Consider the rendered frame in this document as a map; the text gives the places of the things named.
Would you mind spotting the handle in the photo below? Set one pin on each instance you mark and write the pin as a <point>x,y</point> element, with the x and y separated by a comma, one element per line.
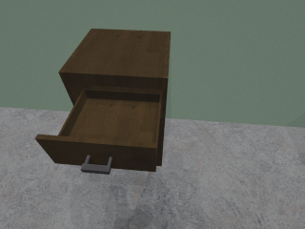
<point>96,168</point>

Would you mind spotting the drawer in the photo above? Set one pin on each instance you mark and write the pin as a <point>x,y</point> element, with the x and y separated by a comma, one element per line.
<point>123,125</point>

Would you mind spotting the cabinet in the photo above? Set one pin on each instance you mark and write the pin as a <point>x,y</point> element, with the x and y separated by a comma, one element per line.
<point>121,60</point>

